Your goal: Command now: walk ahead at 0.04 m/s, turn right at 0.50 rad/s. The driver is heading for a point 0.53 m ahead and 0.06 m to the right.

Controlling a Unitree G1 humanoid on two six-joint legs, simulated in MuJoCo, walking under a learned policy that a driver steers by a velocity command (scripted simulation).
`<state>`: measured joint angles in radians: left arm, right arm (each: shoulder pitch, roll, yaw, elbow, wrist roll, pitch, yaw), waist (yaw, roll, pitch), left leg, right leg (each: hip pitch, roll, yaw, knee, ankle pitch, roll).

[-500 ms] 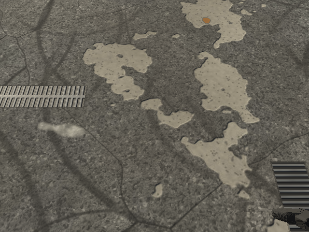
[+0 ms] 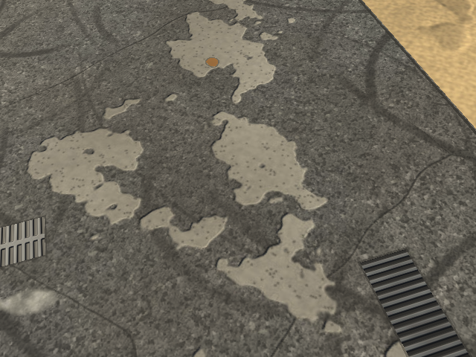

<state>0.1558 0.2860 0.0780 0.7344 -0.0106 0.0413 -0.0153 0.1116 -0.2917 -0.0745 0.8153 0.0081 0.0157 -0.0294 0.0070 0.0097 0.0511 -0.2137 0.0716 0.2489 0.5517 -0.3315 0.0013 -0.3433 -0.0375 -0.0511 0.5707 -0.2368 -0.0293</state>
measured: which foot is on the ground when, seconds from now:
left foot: down 0.00-0.00, up 0.02-0.42, down 0.44-0.94, up 0.96-1.00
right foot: down 0.00-0.44, up 0.46-0.76, down 0.78-1.00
